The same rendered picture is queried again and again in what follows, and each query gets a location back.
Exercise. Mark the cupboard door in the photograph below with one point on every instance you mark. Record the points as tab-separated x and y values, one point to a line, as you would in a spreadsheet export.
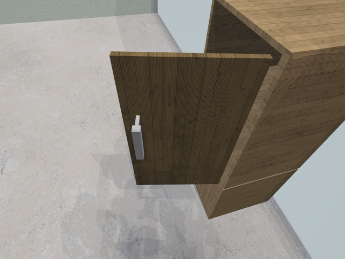
192	108

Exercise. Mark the handle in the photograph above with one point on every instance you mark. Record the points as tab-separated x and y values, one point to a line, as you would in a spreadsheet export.
137	139

